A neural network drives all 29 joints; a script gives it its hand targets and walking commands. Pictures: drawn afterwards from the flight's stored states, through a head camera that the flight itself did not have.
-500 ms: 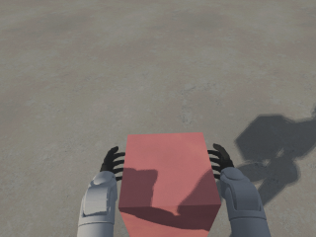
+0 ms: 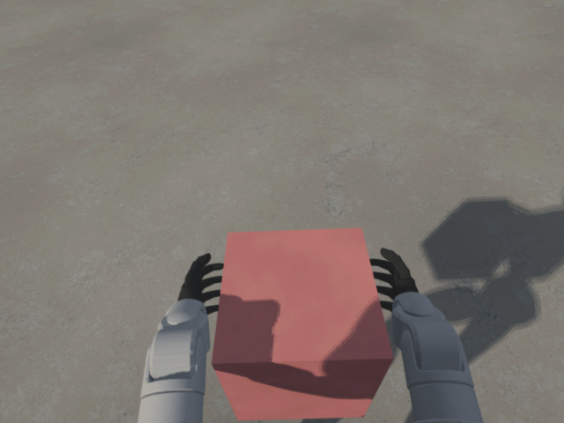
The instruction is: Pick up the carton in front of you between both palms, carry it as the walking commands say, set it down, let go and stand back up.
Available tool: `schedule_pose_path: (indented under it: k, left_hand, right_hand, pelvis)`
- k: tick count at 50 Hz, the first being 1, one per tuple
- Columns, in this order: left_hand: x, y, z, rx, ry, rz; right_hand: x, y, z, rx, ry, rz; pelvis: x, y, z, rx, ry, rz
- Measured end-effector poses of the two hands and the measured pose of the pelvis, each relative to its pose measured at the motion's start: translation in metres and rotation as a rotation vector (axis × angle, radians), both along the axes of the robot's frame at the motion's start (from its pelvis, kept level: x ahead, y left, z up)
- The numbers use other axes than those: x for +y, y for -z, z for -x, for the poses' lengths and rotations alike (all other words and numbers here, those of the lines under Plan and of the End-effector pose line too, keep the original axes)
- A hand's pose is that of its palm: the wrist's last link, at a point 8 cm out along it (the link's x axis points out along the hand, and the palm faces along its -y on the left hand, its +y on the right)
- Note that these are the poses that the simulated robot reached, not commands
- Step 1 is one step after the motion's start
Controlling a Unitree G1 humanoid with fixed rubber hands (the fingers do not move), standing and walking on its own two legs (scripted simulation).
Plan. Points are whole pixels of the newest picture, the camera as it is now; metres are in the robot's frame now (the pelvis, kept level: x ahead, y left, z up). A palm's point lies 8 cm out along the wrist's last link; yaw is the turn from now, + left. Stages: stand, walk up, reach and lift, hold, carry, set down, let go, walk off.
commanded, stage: carry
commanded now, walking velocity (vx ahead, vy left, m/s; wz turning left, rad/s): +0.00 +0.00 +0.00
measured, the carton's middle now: (297, 327) +0.28 +0.00 -0.06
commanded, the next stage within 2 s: hold in 0.30 s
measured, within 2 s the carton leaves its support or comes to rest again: neither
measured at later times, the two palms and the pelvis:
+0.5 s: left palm (214, 301) +0.29 +0.12 +0.03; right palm (431, 320) +0.25 -0.18 +0.03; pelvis +0.00 +0.01 +0.01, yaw -9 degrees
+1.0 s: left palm (198, 277) +0.32 +0.15 +0.04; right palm (407, 319) +0.25 -0.14 +0.04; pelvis -0.01 +0.08 +0.01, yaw -15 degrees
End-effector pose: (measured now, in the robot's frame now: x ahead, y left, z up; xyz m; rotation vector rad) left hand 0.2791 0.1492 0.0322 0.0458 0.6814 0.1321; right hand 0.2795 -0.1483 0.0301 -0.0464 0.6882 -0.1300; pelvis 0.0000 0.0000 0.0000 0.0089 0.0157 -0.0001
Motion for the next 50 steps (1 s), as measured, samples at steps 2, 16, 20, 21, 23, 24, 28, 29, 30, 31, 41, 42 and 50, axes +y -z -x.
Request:
schedule_pose_path:
  k: [2, 16, 20, 21, 23, 24, 28, 29, 30, 31, 41, 42, 50]
  left_hand:
    - [-0.001, 0.000, 0.000, -0.001, 0.000, 0.000]
    - [-0.003, -0.001, 0.002, -0.006, -0.005, 0.000]
    - [-0.010, 0.000, 0.005, -0.008, 0.024, -0.005]
    - [-0.013, 0.000, 0.004, -0.003, 0.041, -0.004]
    - [-0.021, 0.001, -0.001, 0.001, 0.085, -0.003]
    - [-0.026, 0.001, -0.004, 0.001, 0.108, 0.000]
    - [-0.041, -0.004, -0.016, -0.013, 0.198, 0.002]
    - [-0.043, -0.005, -0.019, -0.016, 0.215, 0.003]
    - [-0.044, -0.006, -0.021, -0.018, 0.230, 0.004]
    - [-0.044, -0.007, -0.023, -0.019, 0.241, 0.006]
    - [-0.014, -0.008, -0.028, -0.004, 0.248, 0.016]
    - [-0.011, -0.008, -0.028, -0.004, 0.246, 0.018]
    - [-0.003, -0.006, -0.044, 0.009, 0.229, 0.062]
  right_hand:
    - [-0.001, 0.000, 0.000, -0.001, 0.001, 0.000]
    - [-0.003, -0.002, 0.001, -0.005, -0.003, 0.002]
    - [-0.010, 0.000, 0.012, 0.001, 0.011, 0.020]
    - [-0.013, 0.000, 0.016, 0.006, 0.027, 0.022]
    - [-0.020, 0.000, 0.024, 0.011, 0.074, 0.020]
    - [-0.024, 0.000, 0.028, 0.011, 0.099, 0.020]
    - [-0.035, -0.006, 0.042, -0.003, 0.196, 0.014]
    - [-0.036, -0.008, 0.044, -0.006, 0.214, 0.014]
    - [-0.037, -0.009, 0.046, -0.008, 0.230, 0.015]
    - [-0.036, -0.011, 0.047, -0.009, 0.241, 0.016]
    - [-0.006, -0.018, 0.043, 0.010, 0.239, 0.046]
    - [-0.002, -0.018, 0.043, 0.011, 0.237, 0.048]
    - [0.007, -0.012, 0.034, 0.022, 0.256, 0.038]
  pelvis:
    - [-0.001, 0.000, 0.001, -0.001, 0.000, 0.000]
    - [-0.004, -0.001, 0.004, -0.016, 0.008, -0.005]
    - [-0.002, -0.008, 0.004, -0.067, 0.077, -0.009]
    - [-0.001, -0.010, 0.004, -0.072, 0.092, -0.006]
    - [0.003, -0.012, 0.004, -0.080, 0.127, 0.002]
    - [0.005, -0.013, 0.005, -0.082, 0.141, 0.005]
    - [0.017, -0.014, 0.005, -0.090, 0.195, 0.014]
    - [0.020, -0.014, 0.005, -0.092, 0.204, 0.016]
    - [0.023, -0.014, 0.005, -0.093, 0.212, 0.016]
    - [0.027, -0.014, 0.005, -0.094, 0.219, 0.017]
    - [0.060, -0.016, 0.005, -0.093, 0.255, 0.020]
    - [0.062, -0.016, 0.005, -0.092, 0.257, 0.021]
    - [0.081, -0.011, 0.009, -0.091, 0.267, 0.022]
